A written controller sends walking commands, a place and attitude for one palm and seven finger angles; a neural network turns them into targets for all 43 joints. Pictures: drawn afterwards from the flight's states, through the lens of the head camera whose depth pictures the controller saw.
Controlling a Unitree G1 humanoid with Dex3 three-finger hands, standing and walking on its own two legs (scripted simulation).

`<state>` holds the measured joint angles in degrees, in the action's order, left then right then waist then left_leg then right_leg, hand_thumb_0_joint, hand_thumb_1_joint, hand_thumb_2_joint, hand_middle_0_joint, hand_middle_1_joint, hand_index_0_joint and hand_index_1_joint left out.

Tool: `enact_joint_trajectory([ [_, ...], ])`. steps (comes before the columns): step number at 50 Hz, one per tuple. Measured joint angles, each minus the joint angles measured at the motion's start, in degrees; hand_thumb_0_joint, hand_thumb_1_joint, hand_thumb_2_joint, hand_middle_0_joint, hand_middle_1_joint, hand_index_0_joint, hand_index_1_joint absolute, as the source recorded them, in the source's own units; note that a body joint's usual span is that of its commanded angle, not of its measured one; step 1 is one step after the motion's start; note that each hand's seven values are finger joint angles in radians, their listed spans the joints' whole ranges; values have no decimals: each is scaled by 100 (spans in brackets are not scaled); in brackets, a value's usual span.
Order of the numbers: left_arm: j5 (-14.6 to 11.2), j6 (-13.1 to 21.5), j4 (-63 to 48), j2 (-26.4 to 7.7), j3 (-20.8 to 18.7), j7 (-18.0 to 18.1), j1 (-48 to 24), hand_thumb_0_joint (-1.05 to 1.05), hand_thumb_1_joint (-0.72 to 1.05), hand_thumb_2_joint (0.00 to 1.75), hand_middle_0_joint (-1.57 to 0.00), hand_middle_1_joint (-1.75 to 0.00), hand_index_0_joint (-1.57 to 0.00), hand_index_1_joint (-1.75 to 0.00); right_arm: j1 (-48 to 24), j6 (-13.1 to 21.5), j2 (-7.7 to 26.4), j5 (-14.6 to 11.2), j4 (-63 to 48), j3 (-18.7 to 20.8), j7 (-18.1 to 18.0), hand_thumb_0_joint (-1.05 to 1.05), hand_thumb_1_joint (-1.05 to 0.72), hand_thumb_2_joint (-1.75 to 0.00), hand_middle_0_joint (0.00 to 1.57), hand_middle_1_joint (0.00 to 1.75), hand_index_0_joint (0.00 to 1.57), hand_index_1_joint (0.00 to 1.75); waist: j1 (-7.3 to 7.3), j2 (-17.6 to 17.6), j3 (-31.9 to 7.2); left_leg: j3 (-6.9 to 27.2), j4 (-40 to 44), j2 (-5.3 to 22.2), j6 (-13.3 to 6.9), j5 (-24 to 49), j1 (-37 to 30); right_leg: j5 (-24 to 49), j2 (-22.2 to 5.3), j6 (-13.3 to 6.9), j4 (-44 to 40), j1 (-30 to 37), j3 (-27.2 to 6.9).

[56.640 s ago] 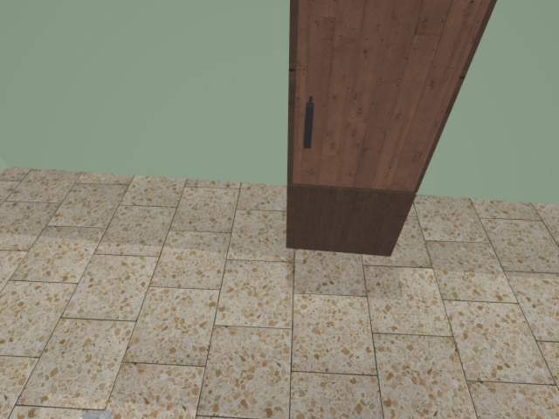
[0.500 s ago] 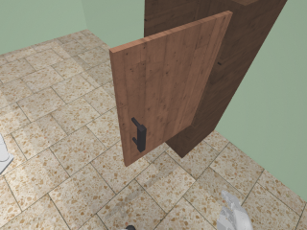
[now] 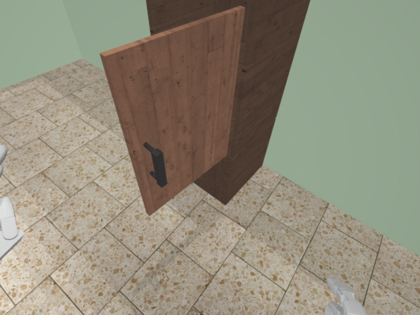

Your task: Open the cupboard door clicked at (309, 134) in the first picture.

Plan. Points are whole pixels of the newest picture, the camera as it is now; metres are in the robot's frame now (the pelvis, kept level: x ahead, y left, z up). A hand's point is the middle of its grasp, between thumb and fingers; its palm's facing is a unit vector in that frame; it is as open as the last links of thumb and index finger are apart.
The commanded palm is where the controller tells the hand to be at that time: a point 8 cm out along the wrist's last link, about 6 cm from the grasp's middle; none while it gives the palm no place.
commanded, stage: stop stepping back and stand still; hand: left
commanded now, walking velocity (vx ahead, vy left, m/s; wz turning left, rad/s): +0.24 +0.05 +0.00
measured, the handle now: (155, 165) +0.51 +0.17 -0.07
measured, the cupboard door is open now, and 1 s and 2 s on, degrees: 86 86 86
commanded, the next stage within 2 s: let the arm hang, fingers relaxed in 0.68 s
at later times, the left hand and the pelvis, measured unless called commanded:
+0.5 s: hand out of the picture +0.17 +0.28 +0.16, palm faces +0.41 -0.77 -0.49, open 7.5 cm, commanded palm +0.11 +0.32 +0.18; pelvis -0.02 +0.02 +0.00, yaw +0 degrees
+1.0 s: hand out of the picture +0.09 +0.26 -0.12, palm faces +0.00 -0.94 -0.34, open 7.4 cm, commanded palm none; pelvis -0.04 +0.03 +0.00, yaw +3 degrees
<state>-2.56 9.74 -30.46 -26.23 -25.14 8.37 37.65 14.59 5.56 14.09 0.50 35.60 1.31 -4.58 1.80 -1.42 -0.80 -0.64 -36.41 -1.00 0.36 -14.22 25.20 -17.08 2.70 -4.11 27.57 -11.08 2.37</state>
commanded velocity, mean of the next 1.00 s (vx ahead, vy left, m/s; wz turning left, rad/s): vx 0.02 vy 0.01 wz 0.00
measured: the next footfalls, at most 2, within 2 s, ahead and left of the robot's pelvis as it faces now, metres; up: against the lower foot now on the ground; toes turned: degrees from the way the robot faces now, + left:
left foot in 0.16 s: +0.03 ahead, +0.14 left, +0.00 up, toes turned +4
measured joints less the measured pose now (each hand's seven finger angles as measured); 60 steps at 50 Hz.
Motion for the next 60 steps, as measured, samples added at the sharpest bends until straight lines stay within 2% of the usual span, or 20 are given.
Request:
enact_joint_trajectory([
  [1, 22, 35, 24, 71, 21, 15, 25, 2, 88, 90, -22, -30, -21, -30, 73, -16, -17, -4, 94, 1, 2, 1, -90, -90, 20, 30, 20, 30, -80, -23, -67, 14, -425, 5, 21, -120, 51, 26, -1, -10, -37, -3, -47],
  [3, 89, 95, 184, 225, 100, 56, -114, 2, 88, 90, -22, -30, -21, -30, 230, 0, -45, -18, 253, -13, -18, 1, -90, -90, 20, 30, 20, 30, -183, -50, -169, -27, -628, 72, 1, -237, -95, 49, -26, 11, -97, 15, -71],
  [7, 180, 121, 566, 514, 299, 123, -712, 2, 88, 90, -21, -30, -21, -30, 413, 147, -6, -27, 401, -52, -88, 1, -90, -90, 20, 30, 20, 30, -194, 133, -220, -46, 501, 302, -167, -221, -932, -77, -32, 63, 101, -40, 141],
  [9, 179, 109, 680, 564, 321, 121, -899, 2, 88, 90, -21, -30, -21, -30, 305, 151, -58, -46, 472, -50, -90, 1, -90, -90, 20, 30, 20, 30, -160, 142, -123, -33, 669, 282, -68, -107, -1075, -164, -91, 102, 261, -62, 185],
  [12, 168, 91, 680, 508, 244, 85, -826, 2, 88, 90, -21, -30, -21, -30, 102, 153, -194, -48, 389, -136, -47, 2, -90, -90, 20, 30, 20, 30, -133, 75, 3, -160, 718, 232, 38, -77, -1181, -129, -154, 142, 285, -30, 63],
  [15, 158, 127, 570, 359, 201, 34, -701, 2, 89, 90, -21, -30, -21, -30, -45, 222, -317, -42, 215, -212, 5, 2, -90, -90, 20, 30, 20, 30, -79, 81, 74, -208, 730, 233, 16, -51, -1185, -77, -155, 175, 259, -35, 17],
  [19, 125, 194, 443, 244, 188, -17, -600, 2, 89, 90, -21, -30, -21, -30, -196, 252, -400, -34, 59, -285, 68, 1, -90, -90, 20, 30, 20, 30, -85, 113, 100, -232, 766, 250, -12, 8, -1146, 37, -137, 201, 147, -49, -8],
  [31, 118, 70, 590, 451, 268, -1, -664, 2, 89, 90, -21, -30, -21, -30, -262, 183, -238, -11, 6, -235, 20, 1, -90, -90, 20, 30, 20, 30, -257, 189, 156, -215, 1040, 229, -84, 259, -1094, 382, -145, 272, -304, -10, 10],
  [39, 133, 35, 488, 432, 299, 24, -669, 2, 89, 90, -21, -30, -21, -30, -207, 185, -206, -5, 14, -184, -8, 1, -90, -90, 20, 30, 20, 30, -189, 142, 226, -202, 1135, 203, -111, 329, -1094, 473, -166, 304, -446, 19, 23],
  [40, 210, 138, 773, 372, 416, -60, -809, 2, 89, 90, -21, -30, -21, -30, -219, 296, -148, -24, 137, -144, 99, 1, -90, -90, 20, 30, 20, 30, -174, 191, 170, -163, 1052, 189, -121, 318, -973, 458, -181, 311, -368, -79, 66],
  [41, 286, 99, 1306, 313, 649, -220, -1098, 1, 89, 90, -21, -30, -20, -30, -270, 299, -42, -42, 314, -98, 229, 1, -90, -90, 20, 30, 20, 30, -190, 263, 114, -123, 927, 152, -138, 291, -839, 399, -222, 321, -218, -204, 111],
  [43, 370, -294, 2716, 335, 1192, -506, -1731, 1, 89, 90, -20, -30, -20, -30, -452, 65, 192, -29, 698, -69, 396, 1, -90, -90, 20, 30, 20, 30, -211, 422, 7, -87, 702, 64, -185, 224, -632, 232, -319, 344, 133, -444, 153],
  [46, 448, -893, 4919, 590, 1831, -731, -2374, 1, 90, 90, -20, -30, -20, -30, -705, -274, 350, 33, 1156, -88, 488, 1, -90, -90, 20, 30, 20, 30, -140, 527, 9, -98, 533, -3, -221, 163, -556, 83, -399, 368, 446, -579, 144],
  [50, 458, -1227, 7012, 1032, 2384, -841, -2570, 1, 90, 90, -20, -30, -19, -30, -738, -494, 293, 82, 1540, -120, 525, 1, -91, -90, 20, 30, 20, 30, -11, 352, 186, -114, 597, 11, -174, 195, -689, 82, -384, 314, 451, -488, 125],
  [53, 422, -1267, 8010, 1381, 2632, -866, -2494, 1, 90, 90, -20, -30, -19, -30, -622, -598, 219, 100, 1845, -148, 503, 1, -91, -90, 20, 30, 20, 30, -7, 180, 362, -98, 782, 51, -137, 292, -828, 190, -335, 286, 248, -343, 139],
  [55, 404, -1239, 8482, 1539, 2659, -821, -2403, 2, 92, 90, -20, -30, -20, -30, -506, -647, 156, 91, 2073, -158, 477, 1, -91, -90, 20, 30, 20, 30, -47, 89, 457, -64, 908, 84, -111, 364, -901, 279, -294, 259, 71, -241, 171],
  [60, 354, -1135, 9254, 1476, 2570, -810, -2184, 1, 95, 90, -21, -30, -20, -30, -221, -727, -6, 70, 2604, -143, 407, 1, -91, -90, 20, 30, 20, 30, -181, 42, 585, 42, 1111, 153, -54, 478, -1013, 459, -204, 201, -312, -21, 273],
])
